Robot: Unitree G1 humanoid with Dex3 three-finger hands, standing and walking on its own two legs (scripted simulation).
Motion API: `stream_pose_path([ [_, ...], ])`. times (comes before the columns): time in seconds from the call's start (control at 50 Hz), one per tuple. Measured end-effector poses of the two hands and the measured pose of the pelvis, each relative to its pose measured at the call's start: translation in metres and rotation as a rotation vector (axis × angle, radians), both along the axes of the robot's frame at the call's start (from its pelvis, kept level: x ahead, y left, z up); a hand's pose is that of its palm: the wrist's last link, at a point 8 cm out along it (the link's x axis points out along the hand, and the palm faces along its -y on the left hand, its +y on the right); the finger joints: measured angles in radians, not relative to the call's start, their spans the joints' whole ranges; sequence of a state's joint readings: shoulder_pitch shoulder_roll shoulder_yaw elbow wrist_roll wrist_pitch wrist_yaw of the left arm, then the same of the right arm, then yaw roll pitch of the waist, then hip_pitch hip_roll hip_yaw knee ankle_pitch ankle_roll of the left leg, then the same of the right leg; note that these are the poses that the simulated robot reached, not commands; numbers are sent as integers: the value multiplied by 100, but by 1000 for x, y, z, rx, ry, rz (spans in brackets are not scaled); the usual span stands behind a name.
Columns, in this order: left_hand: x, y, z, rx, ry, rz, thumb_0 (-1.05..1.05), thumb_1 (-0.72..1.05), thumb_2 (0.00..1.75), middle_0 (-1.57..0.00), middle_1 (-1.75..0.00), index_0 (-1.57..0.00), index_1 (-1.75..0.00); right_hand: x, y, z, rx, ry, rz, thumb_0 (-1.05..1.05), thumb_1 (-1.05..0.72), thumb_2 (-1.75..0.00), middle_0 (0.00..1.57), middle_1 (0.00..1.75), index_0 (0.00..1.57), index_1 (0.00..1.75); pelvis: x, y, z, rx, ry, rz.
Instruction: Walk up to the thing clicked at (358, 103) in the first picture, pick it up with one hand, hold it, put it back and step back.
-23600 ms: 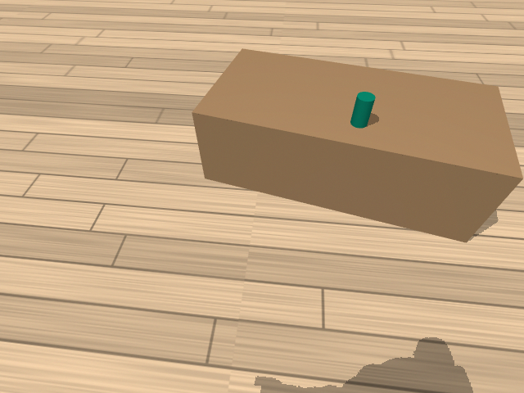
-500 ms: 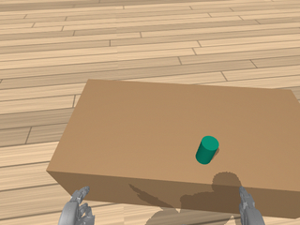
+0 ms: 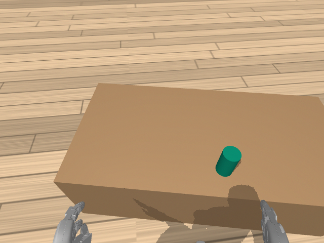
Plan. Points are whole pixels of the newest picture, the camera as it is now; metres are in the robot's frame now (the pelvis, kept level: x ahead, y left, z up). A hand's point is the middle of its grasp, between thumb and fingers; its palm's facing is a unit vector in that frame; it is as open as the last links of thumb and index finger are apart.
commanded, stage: home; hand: right
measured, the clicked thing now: (227, 161) +0.48 -0.24 -0.24
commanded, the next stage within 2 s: stand in 1.52 s
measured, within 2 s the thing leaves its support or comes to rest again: neither
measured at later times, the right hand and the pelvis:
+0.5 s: hand (254, 233) +0.18 -0.20 -0.05, palm faces +0.10 +0.96 -0.28, open 17.6 cm; pelvis +0.01 -0.02 +0.00, yaw +0 degrees
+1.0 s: hand (253, 236) +0.18 -0.19 -0.05, palm faces +0.10 +0.96 -0.27, open 17.6 cm; pelvis +0.01 -0.01 +0.00, yaw +0 degrees
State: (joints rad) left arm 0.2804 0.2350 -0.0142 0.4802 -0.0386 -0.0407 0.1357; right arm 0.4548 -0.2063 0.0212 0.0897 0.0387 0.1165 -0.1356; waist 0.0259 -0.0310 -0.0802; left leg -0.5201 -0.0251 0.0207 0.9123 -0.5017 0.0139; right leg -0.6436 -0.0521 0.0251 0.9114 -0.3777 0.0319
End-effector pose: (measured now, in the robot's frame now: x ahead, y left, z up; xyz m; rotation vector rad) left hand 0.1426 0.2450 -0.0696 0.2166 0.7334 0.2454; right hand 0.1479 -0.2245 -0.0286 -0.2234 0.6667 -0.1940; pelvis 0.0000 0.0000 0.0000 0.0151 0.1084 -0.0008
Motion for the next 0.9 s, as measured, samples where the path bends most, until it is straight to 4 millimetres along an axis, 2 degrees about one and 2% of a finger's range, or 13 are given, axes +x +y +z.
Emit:
stream_pose_path([
  [0.44, 13, -24, 2, 2, -19, -12, 2, 90, 90, -20, -30, -20, -31, 13, -18, 1, -6, 27, -4, -1, 56, -3, 5, 5, 5, 5, 10, -17, 1, 10, 7, 5],
  [0.9, 12, -20, 4, 18, -37, -10, 2, 90, 90, -20, -30, -20, -31, 13, -16, 4, -5, 30, -3, -1, 56, -3, 5, 5, 5, 5, 8, -16, 1, 11, 5, 7],
])
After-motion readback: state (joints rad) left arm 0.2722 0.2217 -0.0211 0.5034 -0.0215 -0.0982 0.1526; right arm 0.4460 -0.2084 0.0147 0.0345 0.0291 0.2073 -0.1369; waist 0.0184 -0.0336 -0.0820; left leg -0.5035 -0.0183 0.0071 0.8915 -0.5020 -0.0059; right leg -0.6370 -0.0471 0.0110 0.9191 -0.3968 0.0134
